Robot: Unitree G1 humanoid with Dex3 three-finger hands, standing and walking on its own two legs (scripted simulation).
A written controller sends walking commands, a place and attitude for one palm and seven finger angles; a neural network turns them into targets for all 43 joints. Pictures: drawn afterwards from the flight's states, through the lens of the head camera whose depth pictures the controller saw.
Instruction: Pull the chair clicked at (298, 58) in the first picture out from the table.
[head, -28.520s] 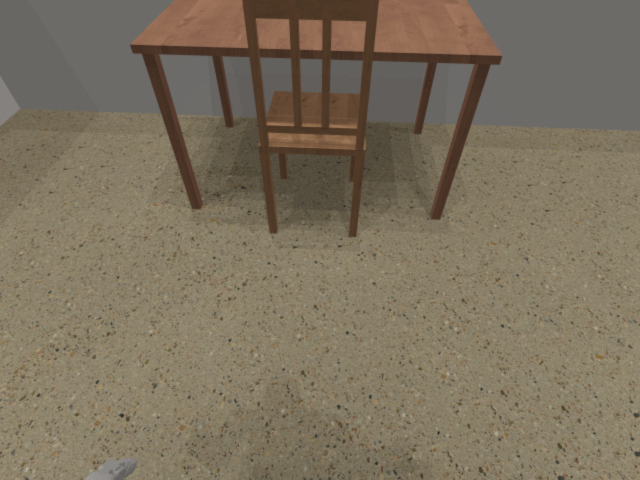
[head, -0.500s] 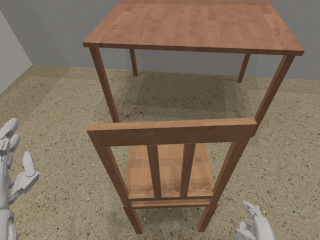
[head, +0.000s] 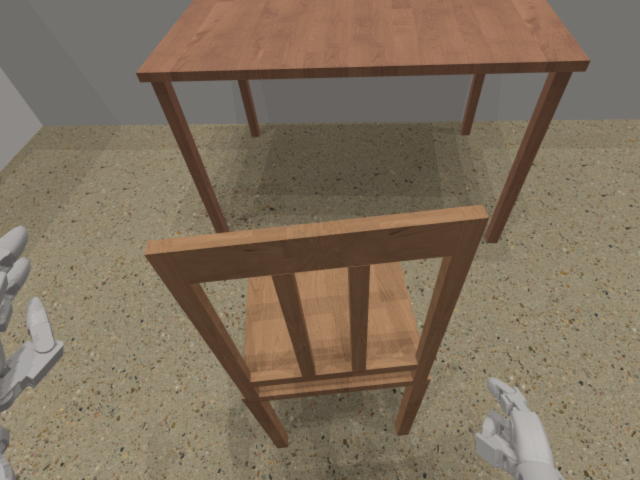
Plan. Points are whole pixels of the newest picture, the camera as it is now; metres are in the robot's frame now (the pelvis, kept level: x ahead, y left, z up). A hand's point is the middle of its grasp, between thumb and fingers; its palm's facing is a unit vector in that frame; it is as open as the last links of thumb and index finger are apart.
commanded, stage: step back with the hand held close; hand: left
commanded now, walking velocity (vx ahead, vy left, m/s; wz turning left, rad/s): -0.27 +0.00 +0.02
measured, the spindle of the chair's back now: (298, 330) +0.34 +0.08 -0.07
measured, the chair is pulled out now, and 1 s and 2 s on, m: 0.63 0.63 0.63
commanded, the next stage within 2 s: stop stepping back and stand still in 1.78 s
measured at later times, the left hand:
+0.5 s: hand (5, 424) +0.14 +0.27 +0.15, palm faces +0.45 -0.74 -0.51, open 7.4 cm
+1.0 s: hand (3, 425) +0.13 +0.27 +0.16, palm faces +0.44 -0.72 -0.53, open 7.4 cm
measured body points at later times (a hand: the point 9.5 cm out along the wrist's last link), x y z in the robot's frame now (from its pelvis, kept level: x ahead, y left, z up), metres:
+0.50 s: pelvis -0.06 +0.01 -0.01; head -0.04 -0.01 +0.44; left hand +0.11 +0.31 +0.18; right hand +0.11 -0.24 -0.11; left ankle -0.02 +0.13 -0.74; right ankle +0.01 -0.14 -0.74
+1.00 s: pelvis -0.07 +0.00 -0.02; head -0.02 +0.00 +0.43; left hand +0.10 +0.30 +0.19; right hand +0.11 -0.23 -0.11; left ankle -0.02 +0.13 -0.74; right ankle +0.01 -0.14 -0.74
